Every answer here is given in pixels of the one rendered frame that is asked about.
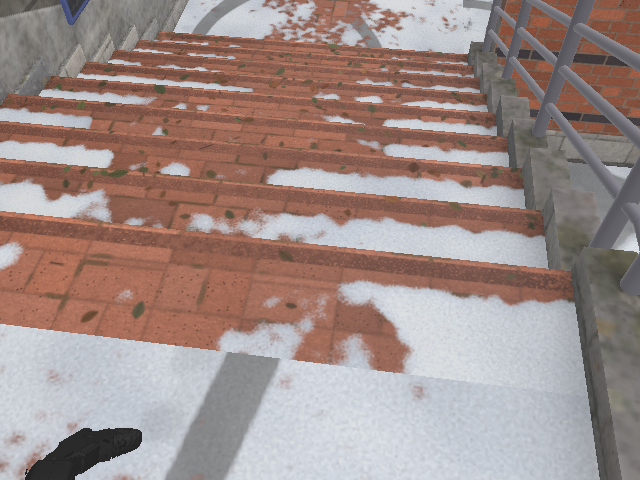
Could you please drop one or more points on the left robot hand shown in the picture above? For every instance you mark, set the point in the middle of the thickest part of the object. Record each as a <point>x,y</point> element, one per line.
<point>82,450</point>

